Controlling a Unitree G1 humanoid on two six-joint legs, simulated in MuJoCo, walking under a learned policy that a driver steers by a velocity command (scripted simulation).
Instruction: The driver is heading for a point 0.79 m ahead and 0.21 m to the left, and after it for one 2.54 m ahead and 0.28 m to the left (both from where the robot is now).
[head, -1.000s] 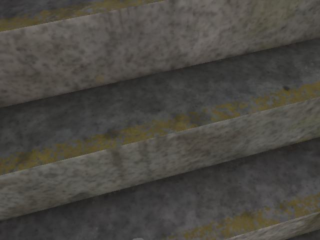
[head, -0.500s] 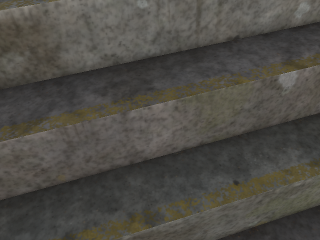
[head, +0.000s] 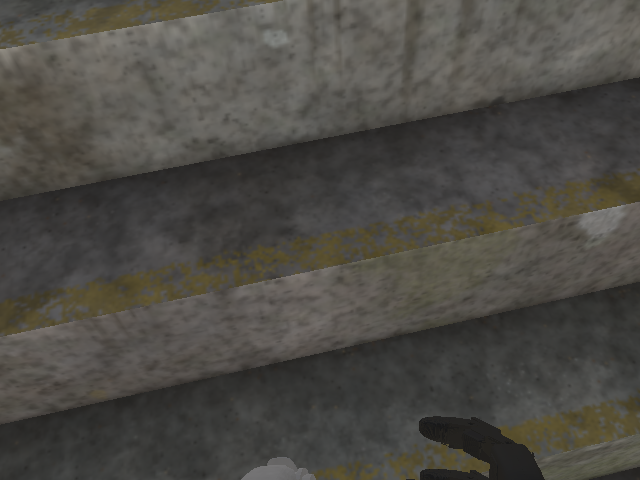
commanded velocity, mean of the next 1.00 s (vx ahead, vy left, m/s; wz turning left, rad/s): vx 0.12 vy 0.00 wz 0.34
